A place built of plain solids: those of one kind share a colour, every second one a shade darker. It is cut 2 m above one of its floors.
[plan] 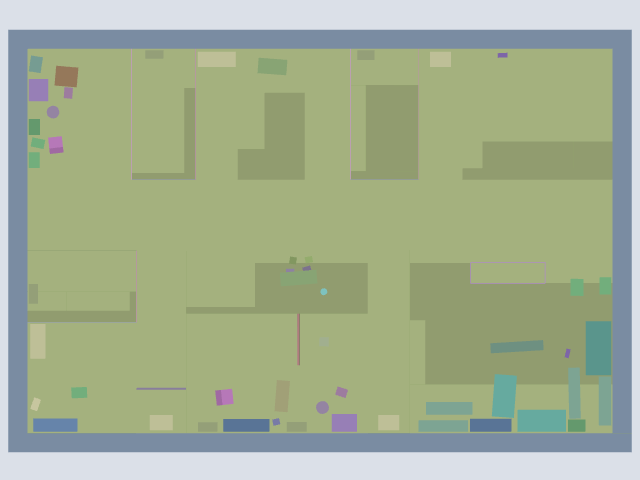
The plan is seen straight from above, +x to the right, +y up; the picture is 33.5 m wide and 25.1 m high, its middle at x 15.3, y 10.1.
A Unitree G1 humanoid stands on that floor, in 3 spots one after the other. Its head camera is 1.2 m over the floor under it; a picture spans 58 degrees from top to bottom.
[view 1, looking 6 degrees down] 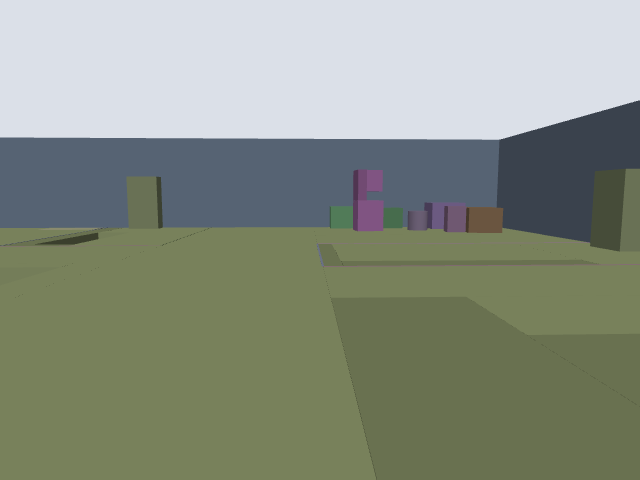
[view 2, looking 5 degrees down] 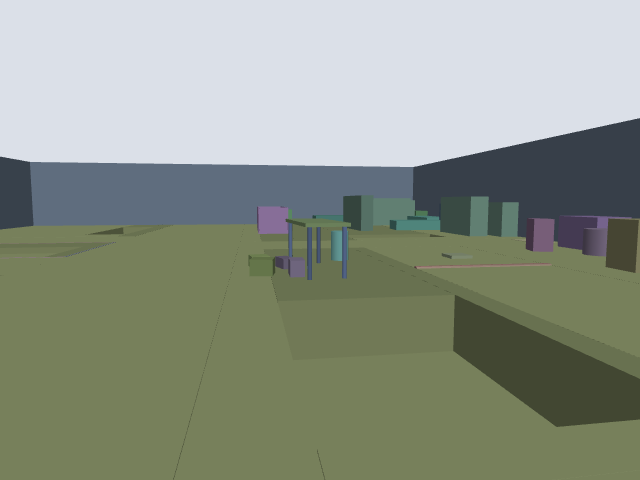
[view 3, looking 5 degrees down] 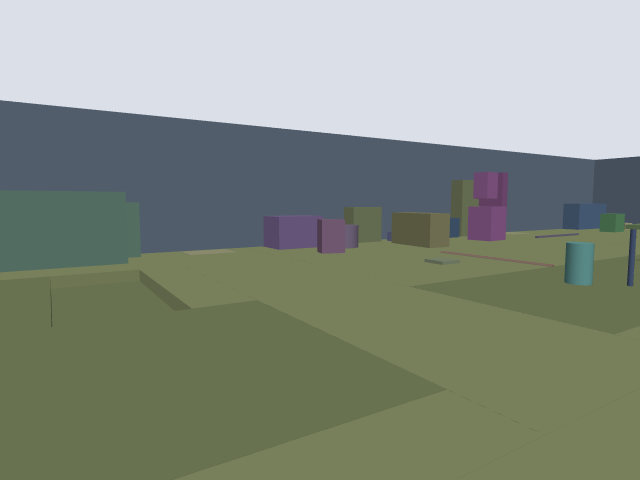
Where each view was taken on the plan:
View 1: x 15.95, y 12.95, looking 178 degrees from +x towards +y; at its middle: floor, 11.49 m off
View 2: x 6.70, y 9.20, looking -9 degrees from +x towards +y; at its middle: workbench_leg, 8.49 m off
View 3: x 22.12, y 10.75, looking -122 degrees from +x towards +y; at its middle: anvil_block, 10.24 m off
